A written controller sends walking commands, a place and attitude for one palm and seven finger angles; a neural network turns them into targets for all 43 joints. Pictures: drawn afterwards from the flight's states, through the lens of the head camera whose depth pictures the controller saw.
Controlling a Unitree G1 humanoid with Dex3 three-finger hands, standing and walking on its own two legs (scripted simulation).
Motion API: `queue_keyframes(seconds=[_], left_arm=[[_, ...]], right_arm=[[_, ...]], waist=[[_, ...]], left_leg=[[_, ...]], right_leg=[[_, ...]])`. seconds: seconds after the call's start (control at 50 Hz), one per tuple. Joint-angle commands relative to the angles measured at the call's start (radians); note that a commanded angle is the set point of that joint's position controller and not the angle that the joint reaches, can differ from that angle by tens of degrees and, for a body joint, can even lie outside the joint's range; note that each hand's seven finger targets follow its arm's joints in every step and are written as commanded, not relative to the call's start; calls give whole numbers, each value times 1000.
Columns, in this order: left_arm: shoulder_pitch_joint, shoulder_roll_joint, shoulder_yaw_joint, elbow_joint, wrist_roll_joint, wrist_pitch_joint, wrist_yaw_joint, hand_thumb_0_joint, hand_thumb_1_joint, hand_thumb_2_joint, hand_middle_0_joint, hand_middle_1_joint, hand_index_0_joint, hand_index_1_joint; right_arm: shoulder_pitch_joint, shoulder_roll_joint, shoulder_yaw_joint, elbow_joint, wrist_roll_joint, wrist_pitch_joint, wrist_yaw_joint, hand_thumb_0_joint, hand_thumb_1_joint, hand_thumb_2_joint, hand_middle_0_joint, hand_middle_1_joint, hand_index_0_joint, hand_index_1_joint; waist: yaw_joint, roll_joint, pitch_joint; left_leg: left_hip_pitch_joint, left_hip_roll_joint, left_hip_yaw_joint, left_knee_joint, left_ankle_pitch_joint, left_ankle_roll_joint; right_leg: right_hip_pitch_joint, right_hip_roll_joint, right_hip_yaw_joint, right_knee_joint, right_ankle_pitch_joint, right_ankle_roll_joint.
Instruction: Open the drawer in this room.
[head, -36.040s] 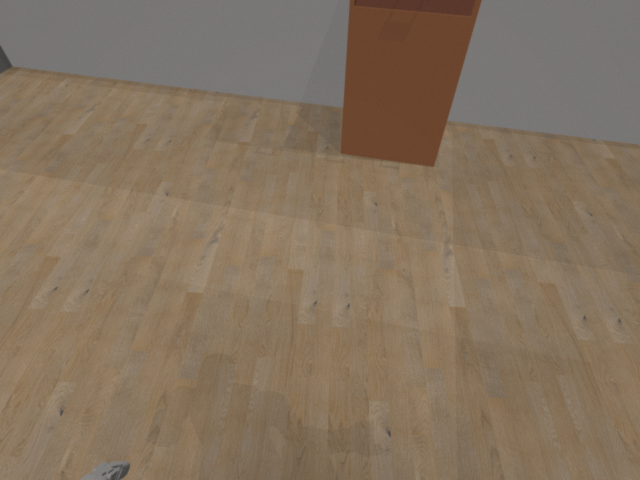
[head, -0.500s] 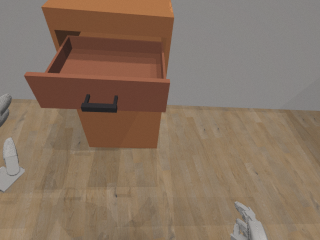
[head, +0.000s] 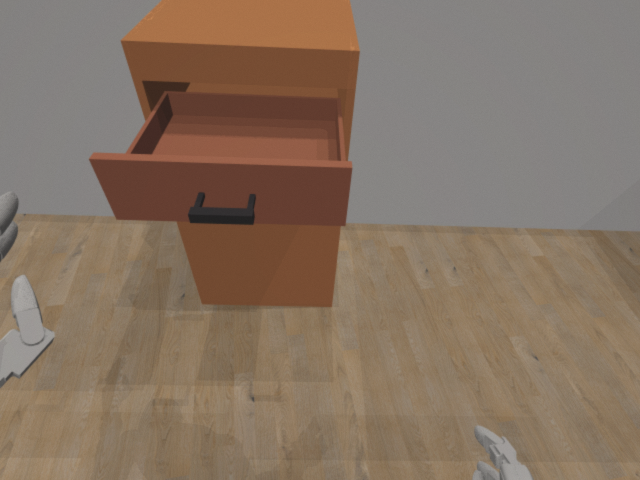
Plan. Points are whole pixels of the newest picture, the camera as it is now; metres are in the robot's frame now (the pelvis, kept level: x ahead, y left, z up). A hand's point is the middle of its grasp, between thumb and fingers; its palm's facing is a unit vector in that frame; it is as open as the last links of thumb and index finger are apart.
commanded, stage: let the arm hang, fingers relaxed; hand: left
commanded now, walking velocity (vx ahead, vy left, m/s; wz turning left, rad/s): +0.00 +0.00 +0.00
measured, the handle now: (224, 207) +0.55 +0.20 +0.02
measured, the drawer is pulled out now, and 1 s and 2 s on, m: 0.30 0.30 0.30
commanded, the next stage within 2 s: look to check the result in 1.20 s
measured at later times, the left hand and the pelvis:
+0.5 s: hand out of the picture -0.02 +0.19 -0.17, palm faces +0.02 -0.98 -0.18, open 7.1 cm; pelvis -0.01 +0.00 +0.00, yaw +2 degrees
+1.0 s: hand out of the picture +0.03 +0.23 -0.15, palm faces +0.02 -0.96 -0.28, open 7.3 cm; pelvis -0.01 +0.02 +0.01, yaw +2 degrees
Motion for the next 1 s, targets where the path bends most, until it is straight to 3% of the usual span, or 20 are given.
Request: queue_keyframes(seconds=[0.0, 0.06, 0.08, 0.1, 0.12, 0.16, 0.18, 0.2, 0.22, 0.24, 0.26, 0.28, 0.32, 0.36, 0.42, 0.44, 0.56, 0.64, 0.9, 0.98], left_arm=[[-36, 143, 104, -192, -15, -64, 17, 0, 900, 900, -200, -300, -200, -300], [-19, 146, 102, -205, -18, -59, 14, 0, 900, 900, -200, -300, -200, -300], [-107, 4, -295, 666, 84, 112, -125, 0, 900, 900, -200, -300, -200, -300], [-91, -29, -284, 689, 69, 191, -154, 0, 900, 900, -200, -300, -200, -300], [-123, -56, -297, 710, 65, 209, -160, 0, 900, 900, -200, -300, -200, -300], [-196, -33, -299, 801, 61, 215, -163, 0, 900, 900, -200, -300, -200, -300], [-214, -19, -302, 864, 58, 215, -163, 0, 900, 900, -200, -300, -200, -300], [-216, -4, -302, 940, 59, 214, -163, 0, 900, 900, -200, -300, -200, -300], [-220, 26, -303, 1019, 61, 209, -163, 0, 900, 900, -200, -300, -200, -300], [-260, 57, -309, 1088, 63, 209, -161, 0, 900, 900, -200, -300, -200, -300], [-297, 71, -318, 1155, 57, 207, -161, 0, 900, 900, -200, -300, -200, -300], [-339, 86, -327, 1211, 53, 207, -159, 0, 900, 900, -200, -300, -200, -300], [-388, 73, -346, 1315, 44, 205, -157, 0, 900, 900, -200, -300, -200, -300], [-377, 33, -362, 1407, 38, 207, -154, 0, 900, 900, -200, -300, -200, -300], [-339, 4, -364, 1522, 34, 207, -152, 0, 900, 900, -200, -300, -200, -300], [-328, 3, -363, 1547, 34, 204, -150, 0, 900, 900, -200, -300, -200, -300], [-314, -13, -372, 1664, 31, 201, -147, 0, 900, 900, -200, -300, -200, -300], [-310, -7, -373, 1693, 32, 202, -144, 0, 900, 900, -200, -300, -200, -300], [-363, 0, -366, 1684, 38, 205, -142, 0, 900, 900, -200, -300, -200, -300], [-385, 14, -362, 1671, 38, 199, -143, 0, 900, 900, -200, -300, -200, -300]], right_arm=[[-116, -126, -52, -148, 2, -56, 6, 0, -900, -900, 200, 300, 200, 300], [-126, -123, -48, -148, 3, -47, 11, 0, -900, -900, 200, 300, 200, 300], [-159, -300, -128, 106, -3, -61, 83, 0, -900, -900, 200, 300, 200, 300], [-86, -245, -127, 95, -1, 13, 80, 0, -900, -900, 200, 300, 200, 300], [-81, -237, -114, 83, -6, 45, 72, 0, -900, -900, 200, 300, 200, 300], [-103, -254, -96, 68, -19, 87, 65, 0, -900, -900, 200, 300, 200, 300], [-123, -256, -86, 69, -25, 100, 63, 0, -900, -900, 200, 300, 200, 300], [-147, -256, -80, 74, -26, 109, 61, 0, -900, -900, 200, 300, 200, 300], [-163, -246, -77, 83, -24, 115, 61, 0, -900, -900, 200, 300, 200, 300], [-165, -224, -76, 94, -20, 126, 62, 0, -900, -900, 200, 300, 200, 300], [-157, -211, -71, 121, -20, 138, 61, 0, -900, -900, 200, 300, 200, 300], [-145, -197, -67, 144, -22, 150, 61, 0, -900, -900, 200, 300, 200, 300], [-126, -181, -58, 199, -22, 160, 61, 0, -900, -900, 200, 300, 200, 300], [-115, -167, -49, 247, -20, 164, 58, 0, -900, -900, 200, 300, 200, 300], [-111, -168, -46, 309, -18, 166, 49, 0, -900, -900, 200, 300, 200, 300], [-99, -166, -49, 323, -16, 168, 47, 0, -900, -900, 200, 300, 200, 300], [-36, -159, -51, 412, -12, 166, 39, 0, -900, -900, 200, 300, 200, 300], [-30, -165, -57, 432, -11, 169, 39, 0, -900, -900, 200, 300, 200, 300], [-45, -157, -63, 452, -21, 166, 47, 0, -900, -900, 200, 300, 200, 300], [-60, -165, -64, 448, -19, 159, 48, 0, -900, -900, 200, 300, 200, 300]], waist=[[-2, 20, -25], [-2, 35, -40], [-48, 64, -28], [-20, 84, -94], [-10, 83, -90], [3, 22, -67], [16, -5, -58], [35, -43, -64], [46, -88, -68], [31, -146, -52], [18, -150, -36], [4, -125, -6], [-12, -28, 8], [-7, 63, 11], [9, 154, 31], [11, 114, 32], [5, 74, 39], [10, 47, 83], [10, 33, 128], [10, 32, 105]], left_leg=[[5, 24, -56, -50, -2, 28], [46, 27, -59, -53, 108, 21], [4, 69, -82, 87, 338, 31], [48, 85, -88, 44, 439, 38], [13, 119, -135, 16, 449, 72], [-14, 180, -245, -42, 519, 140], [-37, 181, -256, -56, 498, 147], [-69, 154, -227, -41, 435, 128], [-74, 87, -171, 4, 353, 86], [-61, 23, -115, 35, 234, 49], [-27, -15, -87, 55, 115, 31], [-1, -29, -74, 53, 43, 22], [74, -11, -81, -7, 85, 19], [108, 27, -105, -73, 149, 23], [83, 50, -127, -143, 76, 29], [98, 53, -128, -147, 74, 29], [130, 64, -127, -185, 82, 31], [116, 64, -132, -214, 34, 33], [63, 60, -151, -273, -47, 31], [82, 61, -146, -263, 15, 33]], right_leg=[[-5, -107, 174, -165, 93, -16], [6, -108, 154, -159, 200, -17], [-81, -143, 55, 58, 407, -7], [-71, -102, 74, 97, 393, 4], [-81, -67, 41, 151, 247, 11], [-85, -28, 52, 224, 25, 17], [-50, -29, 67, 198, -16, 15], [26, -45, 81, 128, 68, 9], [73, -83, 124, 39, 233, -4], [62, -134, 175, -26, 300, -29], [29, -187, 224, -83, 313, -59], [0, -210, 240, -118, 299, -77], [-26, -178, 210, -135, 230, -66], [-10, -134, 164, -143, 162, -31], [44, -108, 149, -192, 85, -18], [48, -107, 144, -211, 83, -19], [58, -114, 114, -246, 77, -19], [37, -108, 109, -260, 21, -17], [27, -107, 103, -240, -8, -7], [43, -113, 109, -239, 35, -6]])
